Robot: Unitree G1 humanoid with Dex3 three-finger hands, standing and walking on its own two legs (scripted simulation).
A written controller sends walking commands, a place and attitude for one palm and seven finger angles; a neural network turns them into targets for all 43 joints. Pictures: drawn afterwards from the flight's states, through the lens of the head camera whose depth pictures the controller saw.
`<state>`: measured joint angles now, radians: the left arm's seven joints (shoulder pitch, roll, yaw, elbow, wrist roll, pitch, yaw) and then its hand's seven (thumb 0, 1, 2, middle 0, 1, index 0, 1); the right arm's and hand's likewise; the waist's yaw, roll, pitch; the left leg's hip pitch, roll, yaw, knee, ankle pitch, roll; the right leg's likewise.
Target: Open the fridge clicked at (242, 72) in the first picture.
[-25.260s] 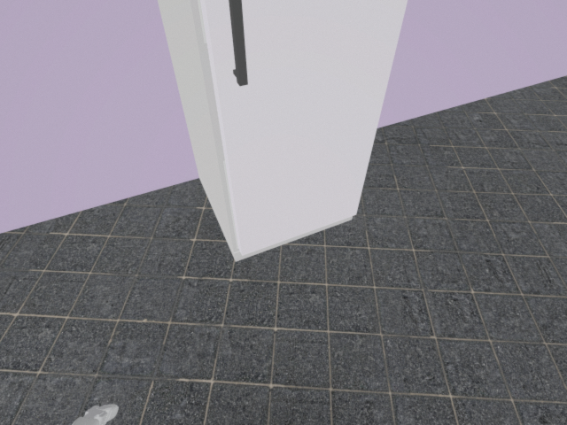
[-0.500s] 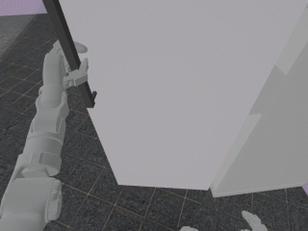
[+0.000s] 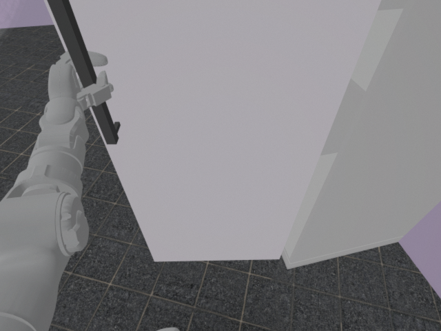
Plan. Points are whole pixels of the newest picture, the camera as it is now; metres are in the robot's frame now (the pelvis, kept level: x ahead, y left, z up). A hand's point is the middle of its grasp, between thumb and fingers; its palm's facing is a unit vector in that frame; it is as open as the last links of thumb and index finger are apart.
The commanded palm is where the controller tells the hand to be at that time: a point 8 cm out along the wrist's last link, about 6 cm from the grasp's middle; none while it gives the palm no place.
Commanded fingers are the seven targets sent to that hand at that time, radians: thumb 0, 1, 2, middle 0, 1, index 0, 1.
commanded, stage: stop walking and hold the door back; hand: left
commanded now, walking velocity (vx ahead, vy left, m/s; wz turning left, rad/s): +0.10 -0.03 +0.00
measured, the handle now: (92, 74) +0.51 +0.23 +0.23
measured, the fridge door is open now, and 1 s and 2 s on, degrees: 78 77 74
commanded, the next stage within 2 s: loosen the grip on the handle in 0.88 s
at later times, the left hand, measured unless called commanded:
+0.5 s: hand (107, 82) +0.51 +0.21 +0.21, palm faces +0.19 -0.98 -0.12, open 5.2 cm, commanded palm +0.47 +0.26 +0.19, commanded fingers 0.00 0.90 0.90 -0.45 -1.40 -0.45 -1.40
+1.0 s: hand (103, 93) +0.48 +0.21 +0.21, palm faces +0.19 -0.97 -0.17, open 5.4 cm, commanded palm +0.45 +0.26 +0.20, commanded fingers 0.00 0.66 0.78 -0.45 -1.40 -0.45 -1.40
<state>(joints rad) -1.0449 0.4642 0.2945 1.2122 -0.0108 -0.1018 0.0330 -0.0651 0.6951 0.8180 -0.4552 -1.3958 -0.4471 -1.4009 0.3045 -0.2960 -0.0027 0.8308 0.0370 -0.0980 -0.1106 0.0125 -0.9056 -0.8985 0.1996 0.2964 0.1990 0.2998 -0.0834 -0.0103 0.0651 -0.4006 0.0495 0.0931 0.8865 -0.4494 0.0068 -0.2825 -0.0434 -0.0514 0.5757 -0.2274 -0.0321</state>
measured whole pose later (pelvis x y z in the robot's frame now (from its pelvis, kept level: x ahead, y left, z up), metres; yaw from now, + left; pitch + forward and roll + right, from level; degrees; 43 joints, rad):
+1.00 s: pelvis +0.04 +0.03 +0.01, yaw -2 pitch +0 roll -1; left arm -0.67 0.35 0.19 0.52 -0.03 -0.09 0.06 -0.08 0.72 0.76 -0.47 -1.39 -0.41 -1.40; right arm 0.17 -0.24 0.01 0.69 0.03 0.00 -0.10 0.01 -0.91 -0.90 0.20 0.30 0.20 0.30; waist -0.01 0.01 0.04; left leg -0.26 0.06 0.08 0.55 -0.29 0.01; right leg -0.25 -0.01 -0.01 0.48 -0.22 0.02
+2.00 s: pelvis +0.06 +0.02 +0.00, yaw -4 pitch +6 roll -1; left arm -0.62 0.48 0.41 0.63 -0.08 -0.18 -0.09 -0.02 -0.56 0.20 -0.31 -1.17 -0.26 -1.15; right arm 0.29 -0.25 0.03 0.64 0.02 -0.12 -0.07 0.01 -0.91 -0.90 0.20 0.30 0.20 0.30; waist -0.02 0.00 -0.06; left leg -0.37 0.00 0.00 0.59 -0.32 0.01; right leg -0.39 0.01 0.01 0.55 -0.26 0.01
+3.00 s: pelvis +0.04 +0.00 +0.00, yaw -2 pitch +0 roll +0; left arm -0.24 0.45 0.46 0.24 -0.22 -0.07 -0.21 -0.02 -0.56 0.20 -0.26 -1.15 -0.26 -1.15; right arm 0.23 -0.25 0.06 0.61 0.04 -0.15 -0.11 0.01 -0.90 -0.90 0.20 0.30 0.20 0.30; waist 0.04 0.03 -0.06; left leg -0.29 0.01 -0.03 0.60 -0.31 -0.01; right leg -0.31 0.01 -0.03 0.58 -0.27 -0.02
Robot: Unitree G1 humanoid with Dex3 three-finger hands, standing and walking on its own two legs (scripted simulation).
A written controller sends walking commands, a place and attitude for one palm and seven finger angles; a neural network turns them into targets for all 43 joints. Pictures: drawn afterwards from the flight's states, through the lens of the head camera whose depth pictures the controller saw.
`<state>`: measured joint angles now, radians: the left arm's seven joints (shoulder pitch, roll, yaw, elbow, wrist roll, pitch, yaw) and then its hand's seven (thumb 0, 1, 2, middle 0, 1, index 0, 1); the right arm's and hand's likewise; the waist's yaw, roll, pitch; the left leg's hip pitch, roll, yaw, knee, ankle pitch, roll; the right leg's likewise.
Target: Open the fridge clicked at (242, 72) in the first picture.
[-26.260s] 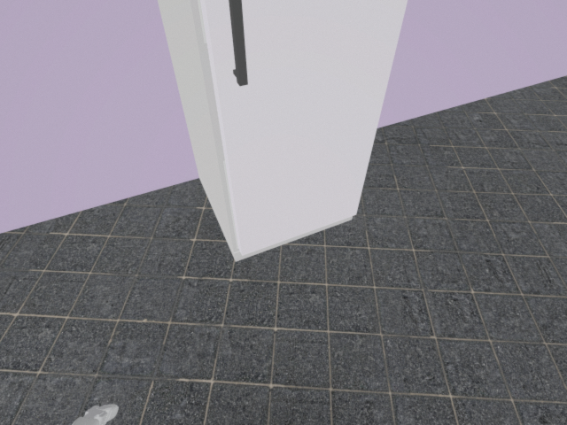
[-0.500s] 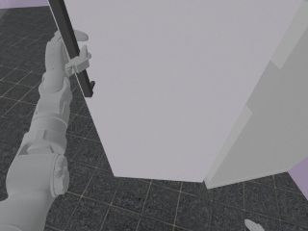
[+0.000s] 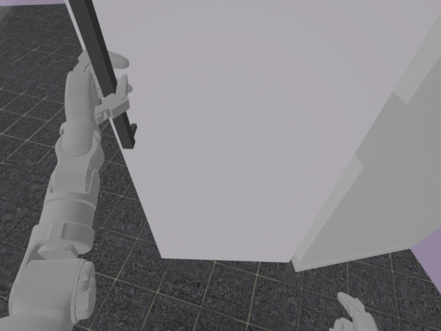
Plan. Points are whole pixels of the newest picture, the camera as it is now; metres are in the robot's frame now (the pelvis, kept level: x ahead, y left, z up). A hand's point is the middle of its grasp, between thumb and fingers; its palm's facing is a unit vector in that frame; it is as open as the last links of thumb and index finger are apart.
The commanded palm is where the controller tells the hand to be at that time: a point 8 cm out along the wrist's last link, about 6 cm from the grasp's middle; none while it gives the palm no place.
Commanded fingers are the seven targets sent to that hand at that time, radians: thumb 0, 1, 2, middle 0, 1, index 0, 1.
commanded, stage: loosen the grip on the handle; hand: left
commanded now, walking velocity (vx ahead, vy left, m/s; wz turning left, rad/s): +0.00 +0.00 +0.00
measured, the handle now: (111, 75) +0.46 +0.22 +0.22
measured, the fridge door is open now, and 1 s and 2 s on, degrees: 77 74 74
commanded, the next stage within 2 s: slip the hand off the handle in 0.56 s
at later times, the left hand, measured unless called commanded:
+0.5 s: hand (122, 102) +0.42 +0.20 +0.20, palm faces +0.22 -0.96 -0.15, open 13.9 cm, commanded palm +0.39 +0.24 +0.20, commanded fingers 0.00 -0.55 0.20 -0.25 -1.15 -0.25 -1.15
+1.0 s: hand (91, 96) +0.44 +0.25 +0.20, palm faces +0.29 -0.95 -0.12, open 14.7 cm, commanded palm +0.40 +0.29 +0.20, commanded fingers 0.00 -0.55 0.20 -0.25 -1.15 -0.25 -1.15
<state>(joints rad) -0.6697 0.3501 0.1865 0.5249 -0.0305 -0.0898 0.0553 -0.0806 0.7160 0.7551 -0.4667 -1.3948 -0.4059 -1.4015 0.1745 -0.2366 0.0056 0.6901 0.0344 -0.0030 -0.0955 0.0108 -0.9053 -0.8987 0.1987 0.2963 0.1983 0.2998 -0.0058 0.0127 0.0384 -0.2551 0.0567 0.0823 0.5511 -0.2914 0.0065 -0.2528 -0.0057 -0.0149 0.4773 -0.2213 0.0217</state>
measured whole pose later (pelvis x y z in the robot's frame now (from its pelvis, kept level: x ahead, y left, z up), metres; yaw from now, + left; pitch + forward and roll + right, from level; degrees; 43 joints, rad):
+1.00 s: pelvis +0.02 -0.01 +0.00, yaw -2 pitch +6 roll -1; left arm -0.62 0.48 0.41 0.63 -0.08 -0.18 -0.09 -0.02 -0.56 0.20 -0.31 -1.17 -0.26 -1.15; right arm 0.29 -0.25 0.03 0.64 0.02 -0.12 -0.07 0.01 -0.91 -0.90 0.20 0.30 0.20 0.30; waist -0.02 0.00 -0.06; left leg -0.37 0.00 0.00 0.59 -0.32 0.01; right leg -0.39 0.01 0.01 0.55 -0.26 0.01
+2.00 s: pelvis +0.00 -0.03 -0.01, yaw +0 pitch +0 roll +0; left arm -0.24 0.45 0.46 0.24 -0.22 -0.07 -0.21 -0.02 -0.56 0.20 -0.26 -1.15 -0.26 -1.15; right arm 0.23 -0.25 0.06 0.61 0.04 -0.15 -0.11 0.01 -0.90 -0.90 0.20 0.30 0.20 0.30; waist 0.04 0.03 -0.06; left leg -0.29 0.01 -0.03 0.60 -0.31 -0.01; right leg -0.31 0.01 -0.03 0.58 -0.27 -0.02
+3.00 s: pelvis +0.01 -0.01 +0.00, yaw +0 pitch -3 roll +0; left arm 0.22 0.34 0.35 -0.23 -0.11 -0.03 0.06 -0.01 -0.13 0.40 -0.24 -0.90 -0.24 -0.90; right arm 0.22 -0.23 0.06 0.66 -0.01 -0.18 -0.08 0.01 -0.90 -0.90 0.20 0.30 0.20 0.30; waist 0.07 0.04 0.00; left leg -0.16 -0.02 -0.02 0.48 -0.28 0.02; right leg -0.17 -0.02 -0.02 0.46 -0.24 0.01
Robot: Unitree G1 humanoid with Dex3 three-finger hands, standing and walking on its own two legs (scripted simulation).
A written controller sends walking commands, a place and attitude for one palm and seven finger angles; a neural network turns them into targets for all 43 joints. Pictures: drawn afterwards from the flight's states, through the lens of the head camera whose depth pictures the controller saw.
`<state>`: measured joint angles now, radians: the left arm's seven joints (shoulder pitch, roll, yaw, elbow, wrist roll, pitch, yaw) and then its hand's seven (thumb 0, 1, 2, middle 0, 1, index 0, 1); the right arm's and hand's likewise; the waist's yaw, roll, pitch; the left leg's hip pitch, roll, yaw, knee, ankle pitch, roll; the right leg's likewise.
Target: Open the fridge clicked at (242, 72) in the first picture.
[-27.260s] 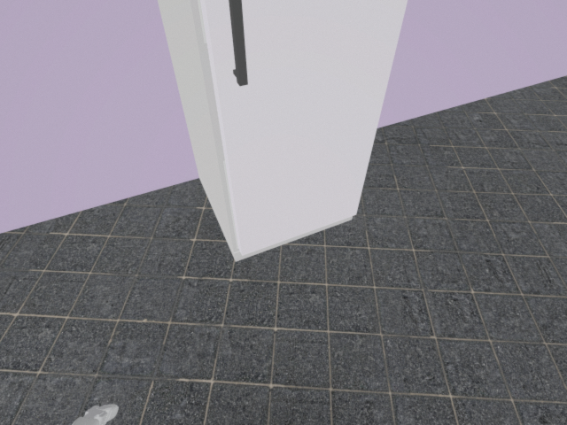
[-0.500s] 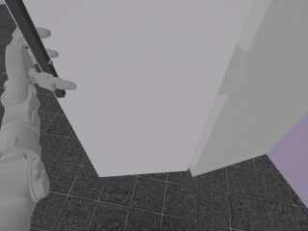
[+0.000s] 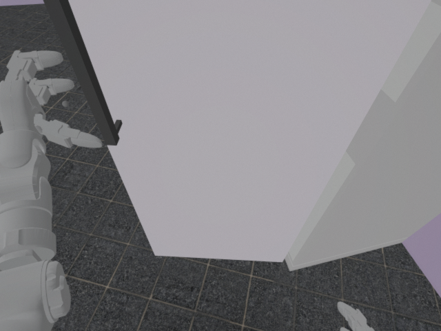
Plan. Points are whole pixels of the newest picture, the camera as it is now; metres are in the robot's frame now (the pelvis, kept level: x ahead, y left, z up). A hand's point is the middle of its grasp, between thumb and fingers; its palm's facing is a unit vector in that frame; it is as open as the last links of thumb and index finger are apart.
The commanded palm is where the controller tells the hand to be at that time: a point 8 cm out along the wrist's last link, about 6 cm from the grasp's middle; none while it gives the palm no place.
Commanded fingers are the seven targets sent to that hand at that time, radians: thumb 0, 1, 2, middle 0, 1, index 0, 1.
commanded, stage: slip the hand off the handle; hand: left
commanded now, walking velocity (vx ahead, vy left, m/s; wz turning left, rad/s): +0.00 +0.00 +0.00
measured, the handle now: (91, 70) +0.47 +0.24 +0.23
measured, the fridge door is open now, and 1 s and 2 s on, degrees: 74 74 74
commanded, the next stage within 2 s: draw the hand back to the body in 1.08 s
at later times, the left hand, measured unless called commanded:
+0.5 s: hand (41, 123) +0.37 +0.30 +0.20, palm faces +0.27 -0.96 -0.10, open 14.7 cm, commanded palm +0.32 +0.33 +0.20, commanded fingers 0.00 -0.55 0.20 -0.25 -1.15 -0.25 -1.15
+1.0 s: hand (16, 165) +0.29 +0.29 +0.20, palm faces +0.33 -0.94 -0.13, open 14.7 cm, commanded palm +0.25 +0.32 +0.20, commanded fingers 0.00 -0.55 0.20 -0.25 -1.15 -0.25 -1.15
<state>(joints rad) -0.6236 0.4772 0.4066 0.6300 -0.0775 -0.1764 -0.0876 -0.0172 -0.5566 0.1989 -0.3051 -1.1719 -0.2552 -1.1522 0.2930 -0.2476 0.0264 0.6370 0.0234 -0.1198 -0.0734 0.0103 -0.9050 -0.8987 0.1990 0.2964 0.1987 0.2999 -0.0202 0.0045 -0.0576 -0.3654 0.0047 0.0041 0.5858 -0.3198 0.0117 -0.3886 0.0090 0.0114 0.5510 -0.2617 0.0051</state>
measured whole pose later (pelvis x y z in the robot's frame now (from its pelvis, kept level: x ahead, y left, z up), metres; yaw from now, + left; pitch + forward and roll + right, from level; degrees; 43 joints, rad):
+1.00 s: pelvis -0.02 -0.02 +0.00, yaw +2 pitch +0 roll +0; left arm -0.24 0.45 0.46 0.24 -0.22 -0.07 -0.21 -0.02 -0.56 0.20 -0.26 -1.15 -0.26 -1.15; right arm 0.23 -0.25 0.06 0.61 0.04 -0.15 -0.11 0.01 -0.90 -0.90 0.20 0.30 0.20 0.30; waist 0.04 0.03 -0.06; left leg -0.29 0.01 -0.03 0.60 -0.31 -0.01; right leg -0.31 0.01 -0.03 0.58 -0.27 -0.02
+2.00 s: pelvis +0.00 +0.00 +0.01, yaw +2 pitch -3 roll +0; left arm 0.22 0.34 0.35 -0.23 -0.11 -0.03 0.06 -0.01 -0.13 0.40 -0.24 -0.90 -0.24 -0.90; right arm 0.22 -0.23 0.06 0.66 -0.01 -0.18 -0.08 0.01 -0.90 -0.90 0.20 0.30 0.20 0.30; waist 0.07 0.04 0.00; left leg -0.16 -0.02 -0.02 0.48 -0.28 0.02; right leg -0.17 -0.02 -0.02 0.46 -0.24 0.01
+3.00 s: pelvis +0.00 -0.01 +0.01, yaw +3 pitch -3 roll -1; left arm 0.39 0.36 0.38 -0.35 -0.06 -0.11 0.11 0.01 0.88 0.90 -0.21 -0.30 -0.21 -0.30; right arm 0.19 -0.23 0.03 0.64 -0.02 -0.12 -0.09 0.01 -0.90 -0.90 0.20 0.30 0.20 0.30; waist 0.05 0.05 0.00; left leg -0.14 0.00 -0.04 0.47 -0.27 0.00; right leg -0.14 0.01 -0.04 0.41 -0.22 0.00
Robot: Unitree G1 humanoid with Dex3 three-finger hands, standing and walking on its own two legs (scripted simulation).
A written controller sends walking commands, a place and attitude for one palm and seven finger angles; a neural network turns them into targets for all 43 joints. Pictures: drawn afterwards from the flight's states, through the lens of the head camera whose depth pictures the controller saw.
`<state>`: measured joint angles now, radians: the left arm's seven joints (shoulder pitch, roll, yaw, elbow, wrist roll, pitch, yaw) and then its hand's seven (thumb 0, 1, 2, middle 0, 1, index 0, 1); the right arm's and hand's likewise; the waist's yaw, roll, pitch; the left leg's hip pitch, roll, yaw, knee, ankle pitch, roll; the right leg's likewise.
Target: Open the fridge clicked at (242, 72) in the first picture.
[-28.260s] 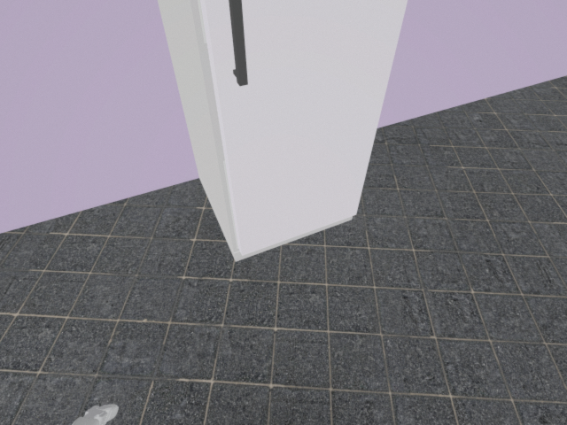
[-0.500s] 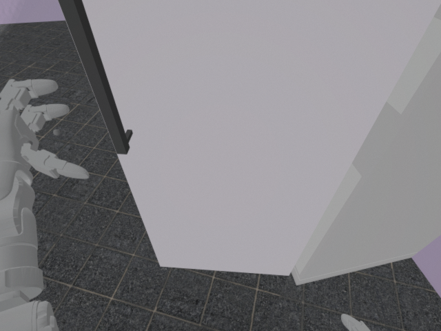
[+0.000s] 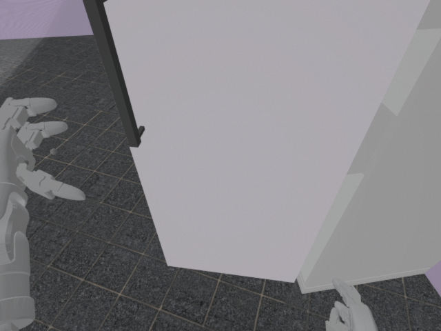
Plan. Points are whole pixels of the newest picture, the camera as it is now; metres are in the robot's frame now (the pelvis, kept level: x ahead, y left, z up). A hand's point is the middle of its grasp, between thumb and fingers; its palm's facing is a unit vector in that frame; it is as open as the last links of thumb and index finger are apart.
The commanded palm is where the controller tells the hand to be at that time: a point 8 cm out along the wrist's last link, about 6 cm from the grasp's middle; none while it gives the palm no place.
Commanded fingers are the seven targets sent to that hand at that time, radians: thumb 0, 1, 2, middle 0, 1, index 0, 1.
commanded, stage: slip the hand off the handle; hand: left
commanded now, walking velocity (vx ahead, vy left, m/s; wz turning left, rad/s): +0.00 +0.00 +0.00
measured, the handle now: (122, 80) +0.50 +0.25 +0.23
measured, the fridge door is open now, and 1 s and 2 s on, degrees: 74 74 74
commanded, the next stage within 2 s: draw the hand back to the body in 0.08 s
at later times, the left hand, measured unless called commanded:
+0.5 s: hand (47, 161) +0.29 +0.29 +0.20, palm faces +0.09 -1.00 -0.02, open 14.7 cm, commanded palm +0.25 +0.33 +0.20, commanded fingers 0.00 -0.55 0.20 -0.25 -1.15 -0.25 -1.15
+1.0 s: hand (38, 198) +0.25 +0.30 +0.17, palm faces +0.46 -0.84 -0.28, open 12.8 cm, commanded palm +0.19 +0.33 +0.19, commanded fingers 0.00 0.21 0.57 -0.22 -0.70 -0.22 -0.70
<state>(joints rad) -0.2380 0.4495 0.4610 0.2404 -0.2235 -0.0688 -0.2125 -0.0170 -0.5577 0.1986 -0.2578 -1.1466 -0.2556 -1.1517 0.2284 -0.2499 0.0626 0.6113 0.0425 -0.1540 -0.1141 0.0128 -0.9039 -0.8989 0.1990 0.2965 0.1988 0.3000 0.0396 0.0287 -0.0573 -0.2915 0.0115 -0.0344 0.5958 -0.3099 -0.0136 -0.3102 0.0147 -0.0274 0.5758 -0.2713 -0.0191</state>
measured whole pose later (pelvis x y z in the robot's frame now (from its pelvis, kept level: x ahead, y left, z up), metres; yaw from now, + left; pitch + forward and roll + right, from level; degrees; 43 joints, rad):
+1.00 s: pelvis +0.01 +0.02 +0.01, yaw +0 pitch -3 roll +0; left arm 0.22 0.34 0.35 -0.23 -0.11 -0.03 0.06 -0.01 -0.13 0.40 -0.24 -0.90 -0.24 -0.90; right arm 0.22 -0.23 0.06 0.66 -0.01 -0.18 -0.08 0.01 -0.90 -0.90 0.20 0.30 0.20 0.30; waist 0.07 0.04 0.00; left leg -0.16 -0.02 -0.02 0.48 -0.28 0.02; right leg -0.17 -0.02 -0.02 0.46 -0.24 0.01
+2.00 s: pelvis +0.01 +0.01 +0.01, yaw +1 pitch -3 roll -1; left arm 0.39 0.36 0.38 -0.35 -0.06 -0.11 0.11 0.01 0.88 0.90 -0.21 -0.30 -0.21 -0.30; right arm 0.19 -0.23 0.03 0.64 -0.02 -0.12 -0.09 0.01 -0.90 -0.90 0.20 0.30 0.20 0.30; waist 0.05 0.05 0.00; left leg -0.14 0.00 -0.04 0.47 -0.27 0.00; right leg -0.14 0.01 -0.04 0.41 -0.22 0.00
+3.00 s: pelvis -0.13 +0.04 -0.01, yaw +4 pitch +0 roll -3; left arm 0.51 0.41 0.40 -0.51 -0.01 -0.28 0.13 0.01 0.88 0.90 -0.21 -0.30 -0.21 -0.30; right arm 0.20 -0.22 -0.02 0.62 -0.01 -0.11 -0.07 0.01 -0.90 -0.90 0.20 0.30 0.20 0.30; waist 0.00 -0.01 0.01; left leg -0.48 0.00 -0.02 0.65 -0.25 0.01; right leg -0.34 0.04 0.04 0.58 -0.25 0.03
